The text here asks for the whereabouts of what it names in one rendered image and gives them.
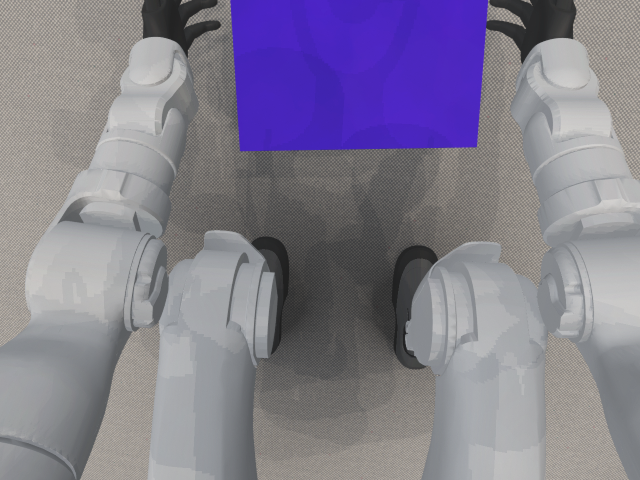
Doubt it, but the right robot upper arm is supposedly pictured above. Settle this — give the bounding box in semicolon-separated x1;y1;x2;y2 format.
537;236;640;480

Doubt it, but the left robot upper arm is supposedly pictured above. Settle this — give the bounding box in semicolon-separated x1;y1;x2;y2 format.
0;221;169;480

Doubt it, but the left robot foot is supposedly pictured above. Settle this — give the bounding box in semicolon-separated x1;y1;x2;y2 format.
251;237;289;355

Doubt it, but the robot foot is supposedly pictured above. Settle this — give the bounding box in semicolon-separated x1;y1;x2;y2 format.
251;237;289;355
392;245;438;369

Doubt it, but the robot right hand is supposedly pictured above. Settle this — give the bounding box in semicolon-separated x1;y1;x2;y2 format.
486;0;577;64

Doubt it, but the left robot forearm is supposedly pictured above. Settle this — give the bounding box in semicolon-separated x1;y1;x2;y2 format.
25;37;199;314

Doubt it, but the right robot foot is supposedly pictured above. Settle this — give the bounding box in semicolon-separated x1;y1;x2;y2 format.
392;245;438;369

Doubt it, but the right robot forearm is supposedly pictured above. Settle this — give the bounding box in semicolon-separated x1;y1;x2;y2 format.
510;38;640;247

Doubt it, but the carton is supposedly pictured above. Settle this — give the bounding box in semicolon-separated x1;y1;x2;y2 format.
230;0;488;151

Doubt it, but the robot left hand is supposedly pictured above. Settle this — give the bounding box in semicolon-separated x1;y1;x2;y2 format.
141;0;221;59

